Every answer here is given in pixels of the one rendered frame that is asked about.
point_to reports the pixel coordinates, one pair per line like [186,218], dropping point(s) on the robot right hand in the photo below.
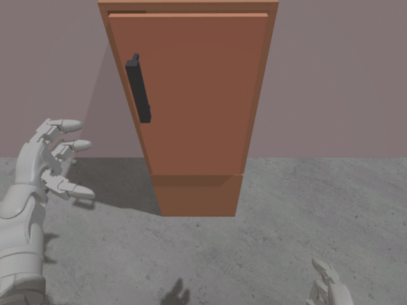
[335,294]

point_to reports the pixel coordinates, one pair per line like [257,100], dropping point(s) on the robot left hand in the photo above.
[35,159]

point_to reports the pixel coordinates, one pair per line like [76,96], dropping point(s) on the cupboard door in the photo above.
[199,72]

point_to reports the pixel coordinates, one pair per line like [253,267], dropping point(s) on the handle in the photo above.
[134,74]

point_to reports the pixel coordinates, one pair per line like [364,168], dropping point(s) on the robot left forearm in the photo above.
[22,245]

